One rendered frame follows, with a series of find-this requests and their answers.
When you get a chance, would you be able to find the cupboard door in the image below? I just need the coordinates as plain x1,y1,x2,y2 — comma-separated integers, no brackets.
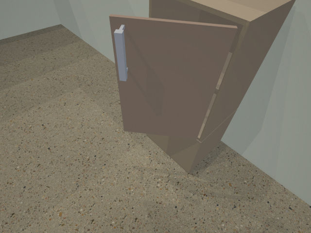
109,14,238,139

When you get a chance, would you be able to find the handle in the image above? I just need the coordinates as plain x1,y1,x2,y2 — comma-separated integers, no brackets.
114,25,128,81

